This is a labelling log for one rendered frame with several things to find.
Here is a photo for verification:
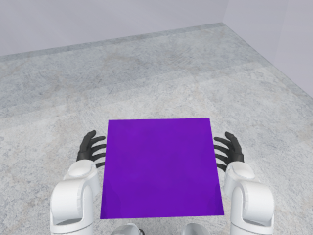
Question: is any right robot thigh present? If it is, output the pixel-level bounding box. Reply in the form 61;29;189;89
181;222;211;235

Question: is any robot thigh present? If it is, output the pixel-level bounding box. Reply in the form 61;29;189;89
181;222;211;235
110;225;143;235

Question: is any left robot hand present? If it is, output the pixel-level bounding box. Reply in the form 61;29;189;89
76;130;107;168

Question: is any carton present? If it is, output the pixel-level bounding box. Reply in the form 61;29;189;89
100;117;225;219

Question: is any left robot forearm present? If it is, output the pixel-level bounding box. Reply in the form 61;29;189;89
50;160;101;235

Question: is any left robot thigh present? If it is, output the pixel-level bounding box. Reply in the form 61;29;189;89
110;225;143;235

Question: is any right robot forearm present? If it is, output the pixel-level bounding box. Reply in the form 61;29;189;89
223;161;275;235

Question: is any right robot hand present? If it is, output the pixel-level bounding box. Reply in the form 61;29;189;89
213;131;245;172

